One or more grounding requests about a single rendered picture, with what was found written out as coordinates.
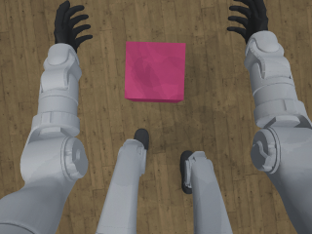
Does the left robot forearm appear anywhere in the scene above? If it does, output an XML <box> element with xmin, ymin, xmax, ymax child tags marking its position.
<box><xmin>19</xmin><ymin>43</ymin><xmax>82</xmax><ymax>180</ymax></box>

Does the left robot upper arm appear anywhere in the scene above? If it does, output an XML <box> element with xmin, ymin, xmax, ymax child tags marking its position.
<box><xmin>0</xmin><ymin>136</ymin><xmax>89</xmax><ymax>234</ymax></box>

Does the left robot thigh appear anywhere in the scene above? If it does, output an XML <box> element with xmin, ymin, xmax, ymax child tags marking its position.
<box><xmin>95</xmin><ymin>144</ymin><xmax>147</xmax><ymax>234</ymax></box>

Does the robot left hand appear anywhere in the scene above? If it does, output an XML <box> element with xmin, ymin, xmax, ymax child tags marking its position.
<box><xmin>54</xmin><ymin>0</ymin><xmax>93</xmax><ymax>54</ymax></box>

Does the carton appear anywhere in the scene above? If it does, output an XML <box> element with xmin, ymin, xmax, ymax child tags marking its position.
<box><xmin>124</xmin><ymin>41</ymin><xmax>186</xmax><ymax>103</ymax></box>

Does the right robot thigh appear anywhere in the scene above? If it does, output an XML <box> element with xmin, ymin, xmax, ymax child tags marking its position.
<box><xmin>184</xmin><ymin>156</ymin><xmax>233</xmax><ymax>234</ymax></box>

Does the robot thigh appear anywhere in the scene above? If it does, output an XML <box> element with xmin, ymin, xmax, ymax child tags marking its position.
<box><xmin>95</xmin><ymin>144</ymin><xmax>147</xmax><ymax>234</ymax></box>
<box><xmin>184</xmin><ymin>156</ymin><xmax>233</xmax><ymax>234</ymax></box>

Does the right robot forearm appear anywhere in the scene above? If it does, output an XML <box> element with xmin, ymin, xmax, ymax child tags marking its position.
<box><xmin>244</xmin><ymin>30</ymin><xmax>312</xmax><ymax>130</ymax></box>

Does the right robot upper arm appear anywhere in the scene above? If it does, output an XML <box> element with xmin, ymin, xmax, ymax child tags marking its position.
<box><xmin>251</xmin><ymin>127</ymin><xmax>312</xmax><ymax>234</ymax></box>

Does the robot right hand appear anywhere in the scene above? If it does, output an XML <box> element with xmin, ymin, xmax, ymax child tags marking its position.
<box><xmin>226</xmin><ymin>0</ymin><xmax>269</xmax><ymax>45</ymax></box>

